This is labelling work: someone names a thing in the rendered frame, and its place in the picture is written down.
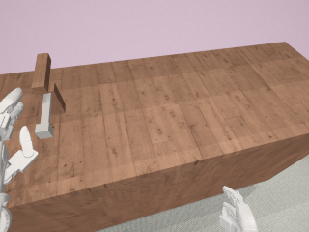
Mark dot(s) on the counter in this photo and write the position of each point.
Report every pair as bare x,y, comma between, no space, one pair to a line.
137,137

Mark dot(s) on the tap lever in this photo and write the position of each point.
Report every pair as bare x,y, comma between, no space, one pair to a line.
44,129

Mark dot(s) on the robot right hand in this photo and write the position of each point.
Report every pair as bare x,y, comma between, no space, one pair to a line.
236,219

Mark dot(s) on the robot left hand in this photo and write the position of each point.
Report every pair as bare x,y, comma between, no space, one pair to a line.
10,109

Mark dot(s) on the left robot forearm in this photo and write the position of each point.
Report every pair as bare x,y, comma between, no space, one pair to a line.
5,214

